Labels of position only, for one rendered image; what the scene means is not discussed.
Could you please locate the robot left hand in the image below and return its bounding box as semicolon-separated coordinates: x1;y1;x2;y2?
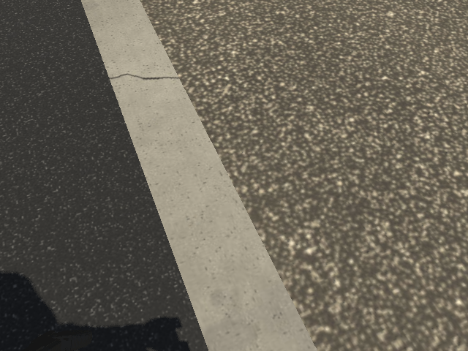
22;330;92;351

